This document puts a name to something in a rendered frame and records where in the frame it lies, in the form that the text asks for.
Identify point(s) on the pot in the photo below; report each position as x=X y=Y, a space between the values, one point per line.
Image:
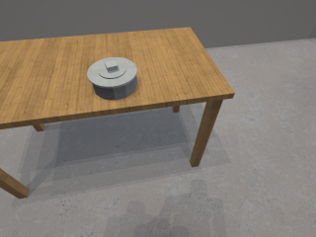
x=117 y=93

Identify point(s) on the knob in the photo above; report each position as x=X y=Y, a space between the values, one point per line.
x=111 y=65

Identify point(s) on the lid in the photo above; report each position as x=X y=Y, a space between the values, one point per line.
x=99 y=76

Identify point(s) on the table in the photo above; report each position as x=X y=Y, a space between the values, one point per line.
x=45 y=80

